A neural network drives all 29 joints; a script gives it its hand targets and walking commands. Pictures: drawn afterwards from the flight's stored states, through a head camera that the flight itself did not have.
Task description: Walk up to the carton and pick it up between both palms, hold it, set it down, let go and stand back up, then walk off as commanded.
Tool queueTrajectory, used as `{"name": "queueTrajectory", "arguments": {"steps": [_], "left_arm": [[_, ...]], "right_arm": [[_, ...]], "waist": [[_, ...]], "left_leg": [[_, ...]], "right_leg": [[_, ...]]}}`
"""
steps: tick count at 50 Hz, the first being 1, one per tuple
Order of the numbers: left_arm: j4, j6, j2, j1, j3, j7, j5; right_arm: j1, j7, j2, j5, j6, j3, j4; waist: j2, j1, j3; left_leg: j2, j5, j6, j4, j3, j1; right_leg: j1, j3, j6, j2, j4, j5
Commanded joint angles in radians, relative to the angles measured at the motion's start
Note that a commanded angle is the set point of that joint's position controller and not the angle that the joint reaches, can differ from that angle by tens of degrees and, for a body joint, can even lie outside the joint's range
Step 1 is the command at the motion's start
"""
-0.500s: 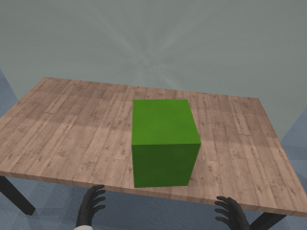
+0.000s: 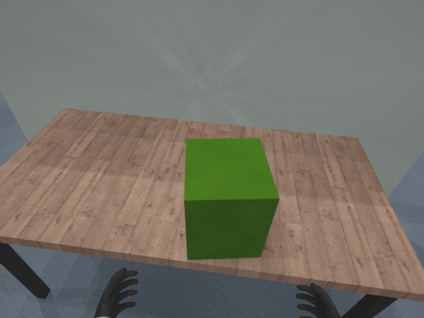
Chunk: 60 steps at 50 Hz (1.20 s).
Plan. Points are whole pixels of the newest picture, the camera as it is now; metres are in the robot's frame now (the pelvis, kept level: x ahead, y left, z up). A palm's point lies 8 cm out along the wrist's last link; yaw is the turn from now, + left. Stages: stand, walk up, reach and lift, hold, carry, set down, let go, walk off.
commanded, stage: set down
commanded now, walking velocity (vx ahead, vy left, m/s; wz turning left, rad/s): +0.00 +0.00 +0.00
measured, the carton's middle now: (223, 199) +0.47 +0.01 -0.06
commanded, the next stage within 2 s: let go in 0.66 s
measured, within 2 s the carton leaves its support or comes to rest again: neither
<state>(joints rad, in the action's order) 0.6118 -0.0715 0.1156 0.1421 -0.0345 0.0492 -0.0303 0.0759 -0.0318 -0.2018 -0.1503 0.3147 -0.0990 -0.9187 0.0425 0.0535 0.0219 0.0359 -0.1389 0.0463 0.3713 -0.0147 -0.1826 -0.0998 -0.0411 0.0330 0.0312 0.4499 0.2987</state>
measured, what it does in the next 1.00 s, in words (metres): stands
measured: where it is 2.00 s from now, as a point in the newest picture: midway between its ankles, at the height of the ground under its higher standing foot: outside the picture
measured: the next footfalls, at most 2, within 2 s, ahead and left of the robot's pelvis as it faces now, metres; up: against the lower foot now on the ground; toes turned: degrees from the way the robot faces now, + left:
none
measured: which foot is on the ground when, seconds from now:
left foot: down 0.00-1.00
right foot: down 0.00-1.00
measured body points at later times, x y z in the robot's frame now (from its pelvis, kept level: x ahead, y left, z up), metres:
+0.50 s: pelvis +0.00 +0.00 +0.00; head -0.02 +0.01 +0.45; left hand +0.18 +0.22 -0.08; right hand +0.19 -0.21 -0.09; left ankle +0.04 +0.15 -0.74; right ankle -0.03 -0.10 -0.74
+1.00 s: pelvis +0.00 +0.01 +0.00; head -0.02 +0.02 +0.45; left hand +0.18 +0.23 -0.08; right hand +0.18 -0.22 -0.09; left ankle +0.04 +0.15 -0.74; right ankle -0.03 -0.10 -0.74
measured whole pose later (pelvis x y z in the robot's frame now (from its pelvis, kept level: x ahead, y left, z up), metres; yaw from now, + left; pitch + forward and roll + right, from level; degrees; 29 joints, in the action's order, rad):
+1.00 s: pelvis +0.00 +0.01 +0.00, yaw +0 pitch -4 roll +1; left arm 0.55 0.15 0.14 0.15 -0.03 0.00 -0.03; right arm 0.09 0.00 -0.20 -0.04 0.19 -0.03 -0.90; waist 0.04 0.05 -0.01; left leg 0.03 -0.14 0.04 0.37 -0.01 -0.16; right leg -0.07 -0.04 0.02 0.03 0.43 0.29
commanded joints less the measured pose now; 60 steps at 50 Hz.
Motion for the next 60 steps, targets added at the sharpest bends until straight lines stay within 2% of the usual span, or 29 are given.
{"name": "queueTrajectory", "arguments": {"steps": [1,5,6,9,13,14,15,17,18,19,20,23,25,27,28,31,33,35,40,41,43,47,48,52,56,57,58,59,60], "left_arm": [[-0.198,-0.005,0.185,-0.097,-0.008,-0.009,-0.008],[-0.271,0.012,0.178,-0.1,-0.002,0.003,-0.011],[-0.178,0.043,0.162,-0.081,0.013,-0.008,0.006],[-0.136,0.067,0.183,-0.103,0.0,-0.032,-0.005],[-0.242,0.084,0.189,-0.119,0.005,-0.012,0.005],[-0.215,0.093,0.184,-0.104,-0.003,-0.017,0.008],[-0.075,0.13,0.19,-0.117,-0.009,-0.041,0.034],[-0.231,0.107,0.223,-0.114,-0.044,-0.04,0.015],[-0.233,0.107,0.21,-0.109,-0.017,-0.036,0.013],[-0.337,0.088,0.219,-0.102,-0.023,-0.023,0.014],[-0.203,0.116,0.197,-0.106,-0.02,-0.032,0.032],[-0.248,0.135,0.191,-0.112,-0.006,-0.038,0.026],[-0.114,0.173,0.181,-0.104,-0.009,-0.066,0.039],[-0.247,0.167,0.216,-0.147,-0.017,-0.061,0.012],[-0.21,0.171,0.232,-0.13,-0.039,-0.062,0.035],[-0.228,0.178,0.207,-0.13,-0.024,-0.046,0.051],[-0.199,0.182,0.206,-0.105,-0.024,-0.052,0.044],[-0.255,0.179,0.226,-0.114,-0.022,-0.052,0.032],[-0.249,0.199,0.202,-0.107,-0.004,-0.051,0.041],[-0.254,0.203,0.228,-0.146,0.002,-0.048,0.052],[-0.25,0.198,0.221,-0.133,-0.011,-0.046,0.041],[-0.24,0.199,0.22,-0.099,-0.013,-0.04,0.076],[-0.226,0.206,0.199,-0.094,0.001,-0.045,0.056],[-0.234,0.202,0.214,-0.108,0.006,-0.047,0.043],[-0.228,0.212,0.199,-0.119,0.018,-0.038,0.059],[-0.246,0.212,0.204,-0.118,0.006,-0.037,0.053],[-0.247,0.209,0.208,-0.115,0.025,-0.033,0.049],[-0.295,0.203,0.21,-0.128,0.013,-0.021,0.054],[-0.21,0.211,0.186,-0.12,0.029,-0.026,0.063]], "right_arm": [[-0.042,0.022,-0.099,0.057,0.036,0.089,0.232],[-0.056,0.022,-0.12,0.064,0.029,0.11,0.265],[-0.047,0.024,-0.117,0.088,0.015,0.124,0.203],[-0.043,0.036,-0.094,0.087,-0.008,0.093,0.234],[-0.081,0.031,-0.121,0.1,-0.014,0.14,0.262],[-0.06,0.031,-0.097,0.097,-0.02,0.118,0.251],[-0.057,0.041,-0.069,0.127,-0.057,0.087,0.158],[-0.033,0.048,-0.058,0.125,-0.025,0.108,0.25],[-0.048,0.046,-0.103,0.118,-0.025,0.115,0.26],[-0.036,0.034,-0.092,0.098,-0.011,0.115,0.33],[-0.046,0.04,-0.099,0.114,-0.037,0.122,0.211],[-0.056,0.041,-0.087,0.109,-0.043,0.106,0.247],[-0.048,0.057,-0.081,0.152,-0.072,0.103,0.135],[-0.061,0.067,-0.076,0.147,-0.069,0.116,0.256],[-0.042,0.068,-0.056,0.143,-0.071,0.114,0.208],[-0.066,0.049,-0.068,0.154,-0.07,0.132,0.205],[-0.048,0.05,-0.061,0.143,-0.073,0.11,0.206],[-0.044,0.052,-0.065,0.154,-0.076,0.133,0.256],[-0.048,0.05,-0.068,0.166,-0.093,0.134,0.242],[-0.048,0.051,-0.068,0.172,-0.098,0.142,0.217],[-0.07,0.046,-0.071,0.161,-0.087,0.14,0.229],[-0.028,0.041,-0.089,0.168,-0.088,0.136,0.193],[-0.04,0.046,-0.088,0.161,-0.085,0.136,0.217],[-0.04,0.045,-0.095,0.176,-0.086,0.158,0.207],[-0.055,0.036,-0.106,0.182,-0.095,0.162,0.169],[-0.059,0.035,-0.093,0.17,-0.088,0.146,0.212],[-0.041,0.036,-0.092,0.171,-0.096,0.169,0.19],[-0.046,0.033,-0.097,0.183,-0.092,0.174,0.212],[-0.057,0.024,-0.111,0.184,-0.104,0.175,0.113]], "waist": [[0.014,-0.042,0.003],[0.005,-0.038,0.029],[0.029,-0.063,-0.03],[0.058,-0.065,-0.026],[0.009,-0.07,0.002],[0.017,-0.041,-0.017],[0.041,-0.083,-0.067],[0.029,-0.034,0.019],[0.034,-0.061,0.024],[0.007,-0.047,0.073],[0.013,-0.068,-0.011],[0.01,-0.072,-0.008],[0.058,-0.09,-0.061],[0.059,-0.095,-0.007],[0.009,-0.086,-0.026],[0.01,-0.069,-0.007],[0.026,-0.067,-0.02],[0.026,-0.096,0.01],[0.026,-0.098,-0.042],[-0.012,-0.102,-0.028],[0.029,-0.082,-0.007],[-0.024,-0.098,-0.024],[0.022,-0.086,-0.044],[0.035,-0.098,-0.036],[-0.004,-0.108,-0.051],[-0.013,-0.077,-0.043],[0.006,-0.106,-0.022],[-0.034,-0.099,-0.03],[-0.013,-0.11,-0.037]], "left_leg": [[-0.062,0.112,-0.014,-0.023,-0.052,0.268],[-0.053,0.096,-0.009,-0.014,-0.035,0.283],[-0.05,0.095,-0.012,-0.028,-0.042,0.286],[-0.065,0.05,-0.027,-0.026,-0.053,0.274],[-0.049,0.096,-0.015,-0.021,-0.036,0.313],[-0.045,0.12,-0.017,-0.013,-0.036,0.296],[-0.063,0.038,-0.022,-0.017,-0.063,0.294],[-0.064,0.117,-0.023,0.004,-0.059,0.295],[-0.059,0.131,-0.024,-0.01,-0.044,0.3],[-0.051,0.193,-0.017,-0.001,-0.043,0.329],[-0.056,0.107,-0.019,-0.002,-0.041,0.317],[-0.047,0.1,-0.024,-0.006,-0.038,0.311],[-0.059,0.087,-0.013,-0.007,-0.056,0.313],[-0.06,0.074,-0.036,-0.012,-0.058,0.305],[-0.056,0.07,-0.033,0.003,-0.043,0.312],[-0.051,0.075,-0.021,-0.005,-0.056,0.309],[-0.048,0.116,-0.025,0.003,-0.045,0.309],[-0.048,0.103,-0.032,0.004,-0.055,0.316],[-0.045,0.049,-0.031,-0.014,-0.048,0.309],[-0.049,0.024,-0.038,-0.005,-0.052,0.328],[-0.046,0.045,-0.03,0.001,-0.046,0.307],[-0.042,0.06,-0.031,-0.004,-0.035,0.325],[-0.037,0.058,-0.03,-0.006,-0.043,0.317],[-0.039,0.058,-0.038,0.002,-0.042,0.335],[-0.032,0.052,-0.018,0.0,-0.036,0.331],[-0.036,0.042,-0.022,-0.005,-0.041,0.31],[-0.025,0.039,-0.026,0.0,-0.03,0.338],[-0.027,0.061,-0.018,-0.004,-0.03,0.347],[-0.025,0.059,-0.018,0.0,-0.028,0.335]], "right_leg": [[-0.15,0.038,-0.047,-0.048,-0.186,-0.321],[-0.155,0.042,-0.039,-0.042,-0.187,-0.284],[-0.198,0.07,-0.045,-0.025,-0.198,-0.244],[-0.182,0.043,-0.048,-0.045,-0.214,-0.244],[-0.176,0.076,-0.03,-0.026,-0.204,-0.23],[-0.214,0.047,-0.032,-0.041,-0.201,-0.263],[-0.21,0.03,-0.049,-0.063,-0.223,-0.233],[-0.172,0.05,-0.05,-0.048,-0.199,-0.319],[-0.161,0.059,-0.048,-0.043,-0.197,-0.321],[-0.168,0.063,-0.044,-0.032,-0.186,-0.356],[-0.18,0.039,-0.049,-0.052,-0.205,-0.307],[-0.177,0.047,-0.046,-0.044,-0.206,-0.285],[-0.184,0.035,-0.059,-0.053,-0.212,-0.311],[-0.159,0.041,-0.063,-0.059,-0.21,-0.308],[-0.16,0.036,-0.058,-0.058,-0.198,-0.319],[-0.216,0.064,-0.051,-0.039,-0.204,-0.224],[-0.205,0.057,-0.059,-0.047,-0.196,-0.298],[-0.202,0.053,-0.045,-0.04,-0.205,-0.269],[-0.207,0.06,-0.047,-0.035,-0.217,-0.18],[-0.227,0.042,-0.044,-0.048,-0.217,-0.166],[-0.213,0.064,-0.048,-0.036,-0.21,-0.191],[-0.201,0.069,-0.052,-0.032,-0.199,-0.211],[-0.214,0.075,-0.053,-0.039,-0.211,-0.218],[-0.233,0.077,-0.048,-0.026,-0.21,-0.198],[-0.235,0.066,-0.043,-0.027,-0.204,-0.187],[-0.234,0.067,-0.04,-0.029,-0.207,-0.167],[-0.239,0.08,-0.044,-0.031,-0.206,-0.148],[-0.236,0.088,-0.041,-0.033,-0.208,-0.19],[-0.253,0.081,-0.034,-0.02,-0.204,-0.159]]}}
